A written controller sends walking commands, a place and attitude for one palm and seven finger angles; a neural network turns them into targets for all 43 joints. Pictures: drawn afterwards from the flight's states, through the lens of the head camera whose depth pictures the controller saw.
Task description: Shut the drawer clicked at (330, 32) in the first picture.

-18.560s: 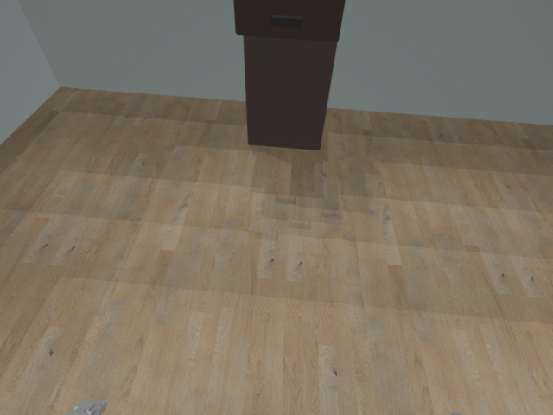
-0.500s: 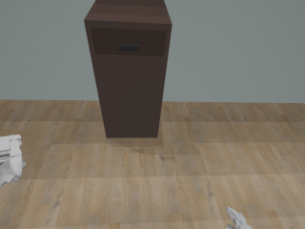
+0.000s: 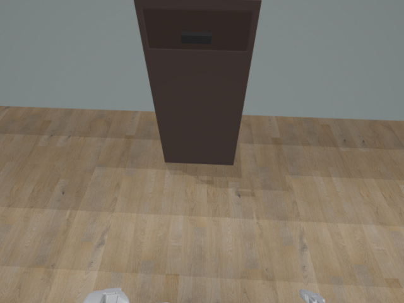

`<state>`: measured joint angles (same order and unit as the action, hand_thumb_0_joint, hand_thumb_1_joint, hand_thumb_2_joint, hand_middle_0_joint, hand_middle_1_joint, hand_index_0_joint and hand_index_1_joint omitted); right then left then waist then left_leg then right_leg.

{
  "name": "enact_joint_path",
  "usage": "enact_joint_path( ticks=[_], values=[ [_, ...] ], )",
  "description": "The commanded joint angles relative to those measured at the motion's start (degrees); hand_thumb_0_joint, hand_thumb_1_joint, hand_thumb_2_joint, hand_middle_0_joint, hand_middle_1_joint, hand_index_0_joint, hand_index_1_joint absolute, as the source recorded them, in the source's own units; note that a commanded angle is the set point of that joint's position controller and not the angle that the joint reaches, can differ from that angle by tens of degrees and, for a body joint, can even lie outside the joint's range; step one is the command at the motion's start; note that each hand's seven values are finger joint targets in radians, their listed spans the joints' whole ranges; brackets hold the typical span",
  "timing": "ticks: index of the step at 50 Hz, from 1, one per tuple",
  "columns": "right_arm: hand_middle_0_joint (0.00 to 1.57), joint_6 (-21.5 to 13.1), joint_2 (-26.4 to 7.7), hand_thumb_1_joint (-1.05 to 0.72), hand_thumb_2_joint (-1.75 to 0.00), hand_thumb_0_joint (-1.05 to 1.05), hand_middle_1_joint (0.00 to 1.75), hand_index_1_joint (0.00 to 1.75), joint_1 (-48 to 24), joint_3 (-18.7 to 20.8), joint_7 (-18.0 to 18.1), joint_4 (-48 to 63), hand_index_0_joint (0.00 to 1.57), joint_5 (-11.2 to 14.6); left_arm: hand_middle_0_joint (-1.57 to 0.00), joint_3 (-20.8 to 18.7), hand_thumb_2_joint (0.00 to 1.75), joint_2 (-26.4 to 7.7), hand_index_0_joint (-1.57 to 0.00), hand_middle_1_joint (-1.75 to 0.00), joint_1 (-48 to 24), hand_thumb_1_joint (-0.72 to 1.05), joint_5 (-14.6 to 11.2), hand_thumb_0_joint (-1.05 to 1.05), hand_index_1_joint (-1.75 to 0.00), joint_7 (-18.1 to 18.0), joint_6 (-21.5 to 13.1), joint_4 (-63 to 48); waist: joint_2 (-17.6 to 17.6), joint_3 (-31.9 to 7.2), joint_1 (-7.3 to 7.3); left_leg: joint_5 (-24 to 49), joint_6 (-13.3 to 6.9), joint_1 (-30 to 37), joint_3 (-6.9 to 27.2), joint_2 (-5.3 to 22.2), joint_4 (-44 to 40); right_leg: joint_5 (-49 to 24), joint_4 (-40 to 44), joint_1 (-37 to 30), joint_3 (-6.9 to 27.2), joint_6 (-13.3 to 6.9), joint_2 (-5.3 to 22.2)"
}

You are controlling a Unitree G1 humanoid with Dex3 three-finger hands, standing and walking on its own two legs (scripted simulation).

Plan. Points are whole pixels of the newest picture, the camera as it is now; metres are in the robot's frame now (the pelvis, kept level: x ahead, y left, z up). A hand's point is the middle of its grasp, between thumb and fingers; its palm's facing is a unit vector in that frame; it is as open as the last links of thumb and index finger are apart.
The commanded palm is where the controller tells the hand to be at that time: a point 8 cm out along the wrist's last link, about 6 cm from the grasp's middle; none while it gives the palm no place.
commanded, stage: let the arm hang, fingers relaxed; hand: left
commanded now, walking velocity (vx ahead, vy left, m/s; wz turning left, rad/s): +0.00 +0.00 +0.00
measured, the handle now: (196, 35) +0.95 +0.04 +0.07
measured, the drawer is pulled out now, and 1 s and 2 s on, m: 0.00 0.00 0.00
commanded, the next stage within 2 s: look to check the result in 0.86 s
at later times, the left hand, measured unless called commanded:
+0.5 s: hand out of the picture +0.00 +0.19 -0.15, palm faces +0.03 -0.98 -0.18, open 6.8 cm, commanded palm none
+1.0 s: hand out of the picture -0.02 +0.18 -0.15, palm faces +0.03 -0.99 -0.17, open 7.4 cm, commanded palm none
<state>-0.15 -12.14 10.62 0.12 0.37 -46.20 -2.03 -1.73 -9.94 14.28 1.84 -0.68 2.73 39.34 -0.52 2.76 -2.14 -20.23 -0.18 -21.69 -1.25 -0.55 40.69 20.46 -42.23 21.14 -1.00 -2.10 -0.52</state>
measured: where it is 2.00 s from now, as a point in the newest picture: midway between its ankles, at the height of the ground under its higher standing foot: outside the picture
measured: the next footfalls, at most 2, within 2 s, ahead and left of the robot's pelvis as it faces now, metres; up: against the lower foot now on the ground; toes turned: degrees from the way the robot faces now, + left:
none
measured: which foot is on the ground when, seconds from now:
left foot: down 0.00-1.00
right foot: down 0.00-1.00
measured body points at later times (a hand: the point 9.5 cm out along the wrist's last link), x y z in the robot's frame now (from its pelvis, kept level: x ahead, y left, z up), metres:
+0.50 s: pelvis +0.01 +0.02 +0.03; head +0.02 +0.02 +0.48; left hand +0.00 +0.24 -0.13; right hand -0.01 -0.18 -0.14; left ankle +0.01 +0.12 -0.72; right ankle +0.01 -0.09 -0.72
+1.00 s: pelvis +0.01 +0.02 +0.03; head +0.02 +0.02 +0.48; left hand -0.02 +0.23 -0.14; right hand -0.05 -0.17 -0.14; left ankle +0.01 +0.12 -0.72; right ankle +0.01 -0.09 -0.72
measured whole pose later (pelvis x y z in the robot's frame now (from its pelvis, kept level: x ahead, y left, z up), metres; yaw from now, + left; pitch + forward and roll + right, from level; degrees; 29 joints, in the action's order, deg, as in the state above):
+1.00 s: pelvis +0.01 +0.02 +0.03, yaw -1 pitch -1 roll +0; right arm -0.4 -5.1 20.9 0.4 2.8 -66.2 -0.9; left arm -0.8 -5.5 17.9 0.5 -2.7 0.0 67.3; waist 0.6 3.0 -0.7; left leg -13.6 -2.3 -9.8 -2.9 -1.3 24.6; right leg 12.7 -24.9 11.0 0.5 -0.4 -0.5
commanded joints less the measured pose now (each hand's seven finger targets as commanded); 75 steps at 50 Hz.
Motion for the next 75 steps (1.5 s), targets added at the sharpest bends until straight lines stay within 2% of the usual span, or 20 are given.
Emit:
enact_joint_path(
  ticks=[1, 3, 4, 5, 7, 9, 13, 18, 20, 31, 34, 41, 43, 45, 48, 57, 62, 64, 72, 75],
  values=[
    [0.20, 0.3, -3.3, -0.90, -0.90, 0.00, 0.30, 0.30, 2.4, 2.3, 0.7, -0.4, 0.20, 1.1, -0.88, -1.7, 0.90, -10.7, -0.88, -1.04, 2.6, 0.90, -0.5, 0.00, -1.04, -0.5, -4.6, 5.0, -3.1, -5.9, 1.56, -5.0, 0.0, 0.9, 2.0, 0.9, 2.1, -34.1, 20.3, -11.6, 19.0, -8.0, 14.9],
    [0.20, 0.3, -1.3, -0.90, -0.90, 0.00, 0.30, 0.30, 6.3, 2.3, 0.8, -3.3, 0.20, 1.0, -0.80, -2.3, 0.90, -8.4, -0.80, -0.95, 1.4, 0.90, -0.7, 0.00, -0.95, -1.3, -4.5, 7.3, 0.7, -7.8, 0.36, 5.3, -0.5, 6.0, 2.2, 2.6, -7.7, -35.7, 16.8, -13.5, 12.7, -6.0, 12.1],
    [0.20, 0.1, -1.2, -0.90, -0.90, 0.00, 0.30, 0.30, 6.7, 2.0, 0.9, -4.5, 0.20, 1.1, -0.76, -1.8, 0.90, -7.7, -0.76, -0.91, 1.4, 0.90, -1.1, 0.00, -0.91, -1.3, -4.2, 8.8, 2.1, -7.9, 0.61, 14.3, -1.1, 10.4, 3.0, 3.7, -12.6, -31.3, 16.1, -11.4, 9.8, -4.0, 9.4],
    [0.20, -0.1, -2.0, -0.90, -0.90, 0.00, 0.30, 0.30, 6.1, 1.8, 1.2, -5.6, 0.20, 0.9, -0.72, -1.3, 0.90, -6.6, -0.72, -0.86, 1.7, 0.90, -1.3, 0.00, -0.86, -1.2, -4.0, 10.0, 3.0, -6.8, 1.28, 19.0, -1.9, 12.7, 4.2, 5.6, -14.2, -25.7, 16.9, -9.4, 7.4, -2.1, 6.4],
    [0.20, -0.1, -2.5, -0.90, -0.90, 0.00, 0.30, 0.30, 5.1, 1.7, 1.6, -7.5, 0.20, 1.0, -0.64, -0.9, 0.90, -6.3, -0.64, -0.78, 1.6, 0.90, -1.3, 0.00, -0.78, -1.1, -3.3, 13.0, 8.7, -4.5, 2.04, 20.5, -2.9, 11.7, 5.9, 7.2, -16.2, -17.8, 18.1, -9.2, 5.2, -0.6, 4.5],
    [0.20, -0.2, -2.3, -0.90, -0.90, 0.00, 0.30, 0.30, 6.2, 1.4, 1.9, -9.3, 0.20, 1.1, -0.56, -0.5, 0.90, -5.7, -0.56, -0.69, 2.3, 0.90, -1.4, 0.00, -0.69, -0.9, -3.1, 16.0, 5.1, -3.8, 2.23, 19.1, -3.2, 11.1, 6.5, 7.7, -18.8, -15.5, 19.5, -11.2, 4.2, -0.3, 4.1],
    [0.20, -0.4, -2.3, -0.90, -0.90, 0.00, 0.30, 0.30, 7.9, 1.1, 2.2, -12.4, 0.20, 1.4, -0.40, 0.2, 0.90, -5.0, -0.40, -0.52, 3.8, 0.90, -1.4, 0.00, -0.52, -1.1, -3.2, 20.6, 2.0, -4.2, 2.10, 17.9, -3.0, 13.5, 5.5, 7.2, -19.9, -15.9, 21.3, -12.1, 4.5, -0.5, 4.9],
    [0.20, -0.4, -1.0, -0.90, -0.90, 0.00, 0.30, 0.30, 9.6, 0.7, 2.4, -15.4, 0.20, 1.4, -0.20, 0.6, 0.90, -4.1, -0.20, -0.30, 4.6, 0.90, -1.4, 0.00, -0.30, -1.3, -3.0, 23.9, 2.0, 0.1, 2.08, 14.4, -2.9, 12.0, 5.2, 6.8, -21.7, -13.2, 22.4, -10.8, 4.6, -0.5, 5.1],
    [0.20, -0.4, -0.7, -0.90, -0.90, 0.00, 0.30, 0.30, 10.4, 0.5, 2.4, -16.2, 0.20, 1.4, -0.20, 0.7, 0.90, -3.4, -0.20, -0.30, 5.2, 0.90, -1.4, 0.00, -0.30, -1.3, -3.0, 24.9, 1.1, 1.1, 2.05, 12.6, -2.8, 11.5, 5.2, 6.6, -22.3, -12.0, 22.7, -10.5, 4.8, -0.5, 5.0],
    [0.20, -0.3, 2.0, -0.90, -0.90, 0.00, 0.30, 0.30, 13.6, 0.6, 2.4, -18.6, 0.20, 1.3, -0.20, 0.6, 0.90, -1.0, -0.20, -0.30, 6.8, 0.90, -1.4, 0.00, -0.30, -1.8, -3.2, 26.4, 1.1, 4.8, 1.85, 7.3, -2.8, 9.2, 5.0, 6.0, -23.2, -9.0, 22.8, -8.2, 5.3, -0.7, 4.7],
    [0.20, -0.4, 2.4, -0.90, -0.90, 0.00, 0.30, 0.30, 14.3, 0.7, 2.4, -18.8, 0.20, 1.2, -0.20, 0.5, 0.90, -0.8, -0.20, -0.30, 7.2, 0.90, -1.3, 0.00, -0.30, -1.9, -3.1, 26.4, 2.1, 4.6, 1.93, 6.1, -2.9, 8.6, 5.2, 5.9, -23.3, -8.5, 22.6, -8.4, 5.0, -0.6, 4.7],
    [0.20, -0.4, 2.6, -0.90, -0.90, 0.00, 0.30, 0.30, 15.4, 0.8, 2.5, -19.0, 0.20, 1.3, -0.20, 0.5, 0.90, 0.0, -0.20, -0.30, 7.9, 0.90, -1.4, 0.00, -0.30, -1.9, -3.2, 26.6, 2.0, 4.1, 1.77, 5.4, -2.9, 8.9, 5.3, 6.1, -23.3, -8.3, 22.2, -7.8, 5.0, -0.6, 4.6],
    [0.20, -0.3, 2.9, -0.90, -0.90, 0.00, 0.30, 0.30, 15.6, 0.9, 2.5, -19.0, 0.20, 1.3, -0.20, 0.5, 0.90, 0.1, -0.20, -0.30, 8.2, 0.90, -1.3, 0.00, -0.30, -2.0, -3.3, 26.8, 0.8, 4.2, 1.71, 5.5, -3.0, 9.0, 5.3, 6.0, -23.0, -8.1, 22.3, -7.6, 5.1, -0.6, 4.6],
    [0.20, -0.4, 2.8, -0.90, -0.90, 0.00, 0.30, 0.30, 15.7, 0.9, 2.5, -19.1, 0.20, 1.3, -0.20, 0.5, 0.90, 0.2, -0.20, -0.30, 8.4, 0.90, -1.3, 0.00, -0.30, -2.0, -3.4, 26.9, 1.8, 3.9, 1.71, 6.4, -2.9, 9.6, 5.0, 5.9, -22.8, -8.8, 22.2, -7.4, 5.2, -0.7, 4.6],
    [0.20, -0.5, 2.9, -0.90, -0.90, 0.00, 0.30, 0.30, 15.9, 0.8, 2.6, -19.3, 0.20, 1.4, -0.20, 0.5, 0.90, 0.1, -0.20, -0.30, 8.3, 0.90, -1.4, 0.00, -0.30, -2.1, -3.5, 27.0, 0.9, 2.6, 1.59, 8.9, -2.9, 10.2, 4.9, 6.1, -22.2, -10.0, 22.1, -8.5, 5.3, -0.7, 4.8],
    [0.20, -0.4, 2.7, -0.90, -0.90, 0.00, 0.30, 0.30, 14.9, 1.0, 2.6, -19.3, 0.20, 1.5, -0.20, 0.7, 0.90, 0.0, -0.20, -0.30, 8.8, 0.90, -1.4, 0.00, -0.30, -2.2, -3.8, 27.3, 0.7, 3.1, 1.60, 11.3, -2.7, 11.8, 4.2, 6.0, -21.3, -11.2, 22.7, -7.5, 5.9, -0.7, 4.9],
    [0.20, -0.4, 2.4, -0.90, -0.90, 0.00, 0.30, 0.30, 14.2, 1.0, 2.6, -19.2, 0.20, 1.5, -0.20, 0.7, 0.90, -0.1, -0.20, -0.30, 8.6, 0.90, -1.3, 0.00, -0.30, -2.2, -3.8, 27.1, 1.9, 3.3, 1.59, 11.8, -2.5, 12.1, 4.0, 6.0, -21.2, -11.8, 22.7, -7.3, 6.0, -0.6, 4.9],
    [0.20, -0.5, 2.6, -0.90, -0.90, 0.00, 0.30, 0.30, 14.4, 0.9, 2.6, -19.3, 0.20, 1.5, -0.20, 0.7, 0.90, -0.2, -0.20, -0.30, 8.1, 0.90, -1.4, 0.00, -0.30, -2.1, -3.9, 27.1, 0.4, 2.7, 1.42, 12.2, -2.5, 12.1, 4.0, 6.1, -21.4, -12.6, 22.8, -8.4, 6.0, -0.7, 5.0],
    [0.20, -0.6, 1.9, -0.90, -0.90, 0.00, 0.30, 0.30, 13.2, 1.0, 2.7, -19.1, 0.20, 1.5, -0.20, 0.5, 0.90, -0.5, -0.20, -0.30, 8.0, 0.90, -1.4, 0.00, -0.30, -2.2, -4.1, 26.7, 1.5, 2.2, 1.57, 15.0, -2.3, 13.5, 3.6, 6.3, -21.0, -15.3, 22.7, -8.6, 6.1, -0.7, 5.0],
    [0.20, -0.5, 2.0, -0.90, -0.90, 0.00, 0.30, 0.30, 13.2, 0.9, 2.6, -19.3, 0.20, 1.4, -0.20, 0.5, 0.90, -0.6, -0.20, -0.30, 7.7, 0.90, -1.5, 0.00, -0.30, -2.1, -4.0, 26.7, 0.5, 3.0, 1.57, 13.7, -2.3, 12.9, 3.7, 6.2, -21.3, -14.4, 23.1, -8.9, 6.1, -0.6, 5.1]
  ],
)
